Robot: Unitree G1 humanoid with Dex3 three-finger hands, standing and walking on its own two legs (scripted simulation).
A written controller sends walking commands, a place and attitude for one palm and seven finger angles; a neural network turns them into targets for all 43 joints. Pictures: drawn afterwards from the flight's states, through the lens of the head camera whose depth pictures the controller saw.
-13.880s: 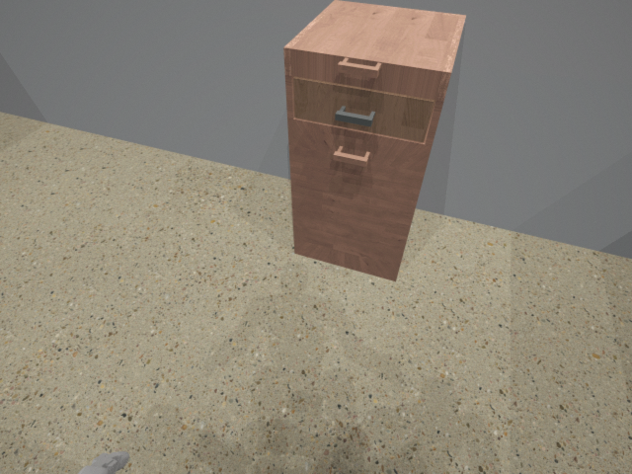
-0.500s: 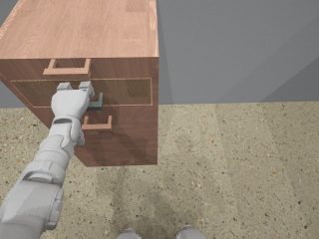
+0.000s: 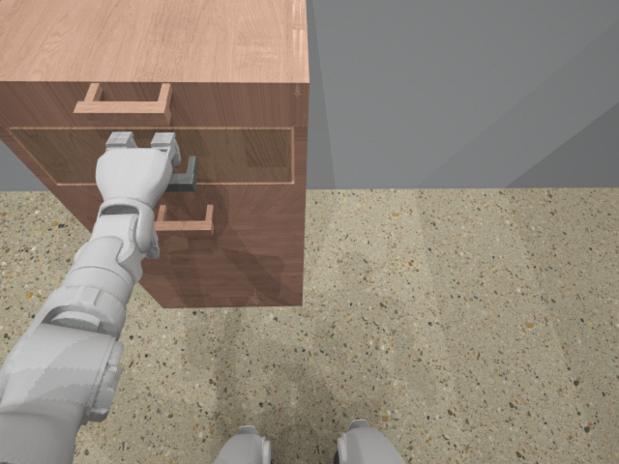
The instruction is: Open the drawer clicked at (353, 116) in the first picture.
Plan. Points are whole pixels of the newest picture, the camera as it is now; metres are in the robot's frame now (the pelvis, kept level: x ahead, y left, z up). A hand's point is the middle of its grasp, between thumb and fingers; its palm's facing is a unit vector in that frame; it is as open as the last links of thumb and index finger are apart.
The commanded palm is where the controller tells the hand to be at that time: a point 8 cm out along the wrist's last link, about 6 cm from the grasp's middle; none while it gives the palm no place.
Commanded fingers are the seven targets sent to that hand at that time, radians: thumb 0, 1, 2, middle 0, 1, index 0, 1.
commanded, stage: lower the fingers behind the handle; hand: left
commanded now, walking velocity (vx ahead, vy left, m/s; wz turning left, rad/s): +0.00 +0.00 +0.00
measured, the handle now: (162, 172) +0.53 +0.21 +0.00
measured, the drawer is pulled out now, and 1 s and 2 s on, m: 0.00 0.00 0.00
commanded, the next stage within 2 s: lift the fingers back up to retry in 0.34 s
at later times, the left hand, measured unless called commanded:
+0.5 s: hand (148, 198) +0.48 +0.21 +0.01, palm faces -0.02 +0.02 -1.00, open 13.8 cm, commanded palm +0.46 +0.21 +0.05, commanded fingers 0.00 -0.50 0.30 -0.30 -1.20 -0.30 -1.20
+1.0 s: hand (132, 181) +0.48 +0.23 +0.04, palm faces -0.05 -0.03 -1.00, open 13.6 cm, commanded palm +0.47 +0.22 +0.12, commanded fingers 0.00 -0.50 0.30 -0.30 -1.20 -0.30 -1.20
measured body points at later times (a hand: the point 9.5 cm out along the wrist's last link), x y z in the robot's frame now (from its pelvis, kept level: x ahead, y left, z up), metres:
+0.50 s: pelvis -0.02 +0.00 -0.01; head +0.10 +0.00 +0.43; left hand +0.47 +0.21 +0.06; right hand +0.00 -0.27 -0.14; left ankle +0.01 +0.11 -0.67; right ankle +0.01 -0.12 -0.67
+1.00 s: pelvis +0.02 +0.01 +0.03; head +0.11 +0.01 +0.47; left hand +0.48 +0.23 +0.10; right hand +0.04 -0.26 -0.10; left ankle +0.01 +0.11 -0.67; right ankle +0.01 -0.12 -0.67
